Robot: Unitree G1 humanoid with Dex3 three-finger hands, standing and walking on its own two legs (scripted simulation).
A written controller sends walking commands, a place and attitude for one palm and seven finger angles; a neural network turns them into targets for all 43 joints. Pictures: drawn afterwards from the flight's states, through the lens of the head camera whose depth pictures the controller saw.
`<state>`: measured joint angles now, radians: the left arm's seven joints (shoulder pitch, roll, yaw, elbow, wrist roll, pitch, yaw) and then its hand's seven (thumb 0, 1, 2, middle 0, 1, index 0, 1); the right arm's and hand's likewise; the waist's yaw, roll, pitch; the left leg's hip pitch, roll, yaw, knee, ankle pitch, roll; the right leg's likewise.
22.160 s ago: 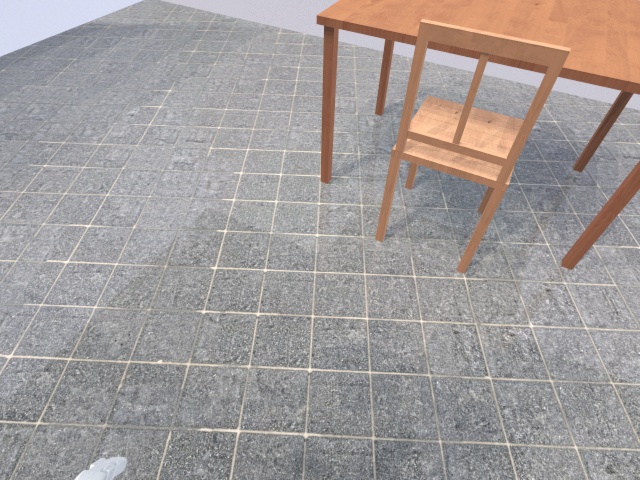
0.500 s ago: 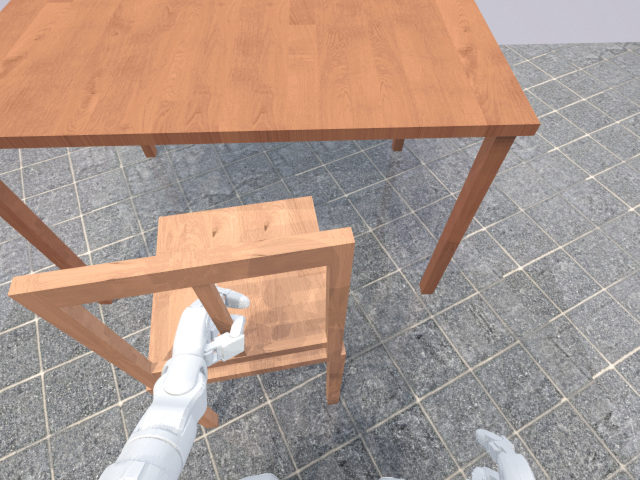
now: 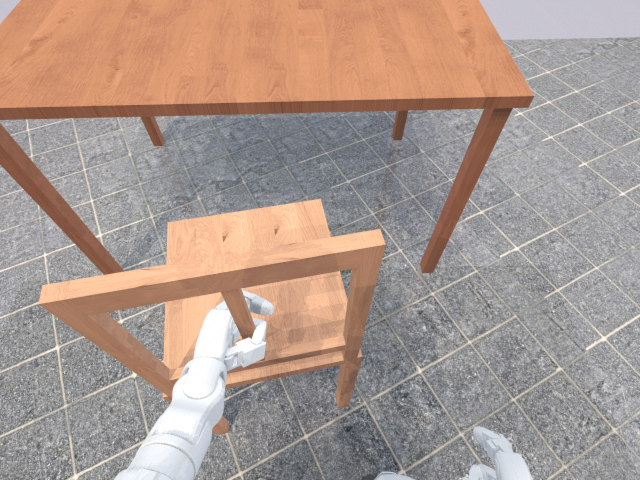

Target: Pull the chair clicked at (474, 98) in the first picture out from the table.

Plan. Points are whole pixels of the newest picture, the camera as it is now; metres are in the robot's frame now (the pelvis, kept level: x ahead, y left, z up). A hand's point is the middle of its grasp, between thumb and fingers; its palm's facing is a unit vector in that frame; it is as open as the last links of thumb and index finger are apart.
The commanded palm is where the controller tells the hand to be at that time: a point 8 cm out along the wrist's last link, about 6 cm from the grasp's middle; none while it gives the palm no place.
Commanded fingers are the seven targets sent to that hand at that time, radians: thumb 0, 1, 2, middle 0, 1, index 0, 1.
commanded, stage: step backward, pulling the chair out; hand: left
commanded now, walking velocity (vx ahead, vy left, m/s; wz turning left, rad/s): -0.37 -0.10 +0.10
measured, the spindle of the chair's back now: (246, 327) +0.33 +0.12 -0.08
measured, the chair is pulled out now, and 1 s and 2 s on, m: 0.25 0.38 0.54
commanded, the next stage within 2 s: stop walking, hand still on the chair in 1.82 s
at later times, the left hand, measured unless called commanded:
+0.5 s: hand (252, 406) +0.21 +0.10 -0.06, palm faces -0.02 -0.99 -0.17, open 5.1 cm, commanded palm +0.19 +0.15 -0.06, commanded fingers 0.00 0.90 0.90 -0.50 -1.45 -0.50 -1.45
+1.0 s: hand (255, 451) +0.16 +0.09 -0.06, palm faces +0.05 -0.99 -0.15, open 5.2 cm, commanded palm +0.13 +0.14 -0.06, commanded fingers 0.00 0.90 0.90 -0.50 -1.45 -0.50 -1.45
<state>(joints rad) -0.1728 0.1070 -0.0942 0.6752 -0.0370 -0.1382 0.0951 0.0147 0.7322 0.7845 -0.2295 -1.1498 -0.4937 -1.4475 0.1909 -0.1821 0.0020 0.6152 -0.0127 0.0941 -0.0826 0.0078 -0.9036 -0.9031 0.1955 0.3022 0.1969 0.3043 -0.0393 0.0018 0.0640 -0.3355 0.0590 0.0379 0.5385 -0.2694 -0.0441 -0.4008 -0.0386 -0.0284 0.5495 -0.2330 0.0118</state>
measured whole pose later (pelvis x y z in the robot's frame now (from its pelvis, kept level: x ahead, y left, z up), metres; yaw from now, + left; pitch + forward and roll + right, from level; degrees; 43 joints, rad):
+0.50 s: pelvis -0.09 -0.02 -0.01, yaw +1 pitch +0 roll -1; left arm -0.19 0.14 -0.05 0.73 -0.05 -0.17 0.09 0.01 0.70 0.81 -0.28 -1.16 -0.49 -1.45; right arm 0.22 -0.22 -0.02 0.68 0.01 0.05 -0.09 0.01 -0.90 -0.90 0.20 0.30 0.20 0.30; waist -0.06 0.04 0.11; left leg -0.43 0.08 -0.03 0.59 -0.19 -0.05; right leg -0.42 0.02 -0.04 0.57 -0.15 -0.02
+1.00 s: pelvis -0.14 -0.04 +0.00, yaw +6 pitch +3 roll +1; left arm -0.27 0.10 -0.03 0.75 -0.04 -0.16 0.09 0.03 0.71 0.80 -0.26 -1.16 -0.49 -1.45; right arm 0.13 -0.21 0.01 0.68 0.01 0.03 -0.09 0.01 -0.90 -0.90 0.20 0.30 0.20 0.30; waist -0.06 0.03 0.13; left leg -0.41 0.01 -0.05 0.80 -0.48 -0.05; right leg -0.44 -0.03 -0.07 0.51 -0.12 -0.04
